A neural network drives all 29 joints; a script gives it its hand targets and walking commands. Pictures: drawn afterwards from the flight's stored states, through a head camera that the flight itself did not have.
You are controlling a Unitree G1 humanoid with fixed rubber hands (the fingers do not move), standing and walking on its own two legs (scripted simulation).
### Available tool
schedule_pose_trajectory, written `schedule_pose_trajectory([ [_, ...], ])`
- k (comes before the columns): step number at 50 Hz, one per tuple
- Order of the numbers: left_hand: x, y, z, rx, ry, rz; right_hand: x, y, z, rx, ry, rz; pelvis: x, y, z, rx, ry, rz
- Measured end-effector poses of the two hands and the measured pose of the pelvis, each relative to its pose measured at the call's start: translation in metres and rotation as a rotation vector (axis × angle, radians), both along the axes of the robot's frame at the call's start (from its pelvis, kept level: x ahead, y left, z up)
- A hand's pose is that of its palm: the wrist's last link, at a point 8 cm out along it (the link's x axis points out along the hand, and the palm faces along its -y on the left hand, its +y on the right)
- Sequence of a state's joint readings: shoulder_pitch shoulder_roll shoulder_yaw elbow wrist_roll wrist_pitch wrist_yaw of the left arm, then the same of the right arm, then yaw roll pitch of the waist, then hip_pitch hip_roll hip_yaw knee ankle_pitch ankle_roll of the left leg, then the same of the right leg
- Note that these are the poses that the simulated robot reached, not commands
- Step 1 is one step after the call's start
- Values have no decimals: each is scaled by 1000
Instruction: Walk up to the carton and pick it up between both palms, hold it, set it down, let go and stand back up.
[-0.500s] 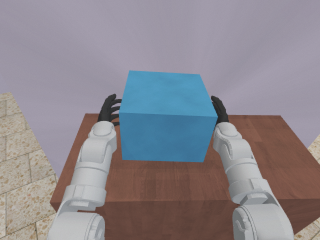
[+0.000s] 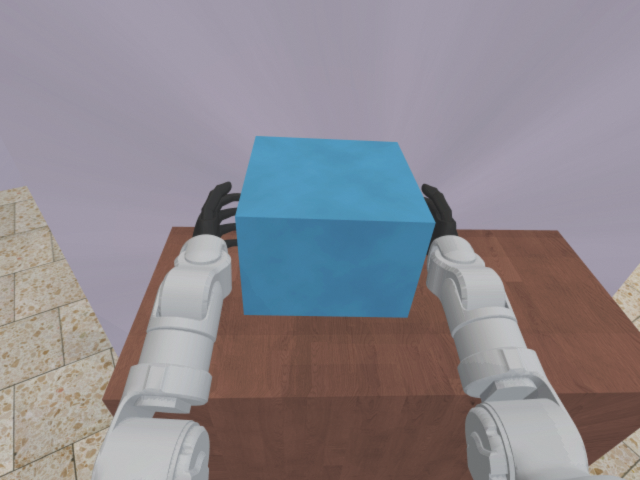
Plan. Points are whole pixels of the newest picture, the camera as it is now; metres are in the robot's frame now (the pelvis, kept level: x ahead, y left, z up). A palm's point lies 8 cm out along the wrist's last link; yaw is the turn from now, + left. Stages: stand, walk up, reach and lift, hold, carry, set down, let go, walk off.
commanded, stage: reach and lift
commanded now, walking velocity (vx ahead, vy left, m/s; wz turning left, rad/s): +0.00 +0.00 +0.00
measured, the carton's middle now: (327, 221) +0.41 +0.00 +0.16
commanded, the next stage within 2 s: hold in 0.06 s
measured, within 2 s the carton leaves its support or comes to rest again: neither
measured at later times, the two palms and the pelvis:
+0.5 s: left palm (205, 238) +0.36 +0.15 +0.17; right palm (442, 238) +0.37 -0.15 +0.17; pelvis -0.01 +0.00 +0.00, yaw +0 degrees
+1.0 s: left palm (202, 237) +0.35 +0.15 +0.18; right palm (444, 235) +0.36 -0.14 +0.18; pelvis -0.01 +0.00 +0.00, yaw +0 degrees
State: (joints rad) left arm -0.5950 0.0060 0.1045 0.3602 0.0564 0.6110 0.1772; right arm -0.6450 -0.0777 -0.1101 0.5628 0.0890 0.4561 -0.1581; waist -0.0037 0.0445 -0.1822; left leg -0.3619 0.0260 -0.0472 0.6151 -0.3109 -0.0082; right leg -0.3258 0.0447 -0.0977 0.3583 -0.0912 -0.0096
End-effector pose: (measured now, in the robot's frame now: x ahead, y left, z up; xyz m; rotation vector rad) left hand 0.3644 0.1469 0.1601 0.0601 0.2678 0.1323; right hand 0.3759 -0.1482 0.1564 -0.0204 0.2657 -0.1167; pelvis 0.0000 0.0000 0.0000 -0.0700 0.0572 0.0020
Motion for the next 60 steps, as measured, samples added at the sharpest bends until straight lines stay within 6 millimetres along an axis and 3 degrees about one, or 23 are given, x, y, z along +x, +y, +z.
schedule_pose_trajectory([
  [31, -11, 4, 17, 22, -20, 2, -9, 4, 18, 13, -24, 4, -7, 0, 0, 0, -22, 2],
  [60, -12, 4, 20, 29, -20, -11, -12, 4, 22, 8, -26, -5, -9, -1, 0, 1, -31, 3],
])
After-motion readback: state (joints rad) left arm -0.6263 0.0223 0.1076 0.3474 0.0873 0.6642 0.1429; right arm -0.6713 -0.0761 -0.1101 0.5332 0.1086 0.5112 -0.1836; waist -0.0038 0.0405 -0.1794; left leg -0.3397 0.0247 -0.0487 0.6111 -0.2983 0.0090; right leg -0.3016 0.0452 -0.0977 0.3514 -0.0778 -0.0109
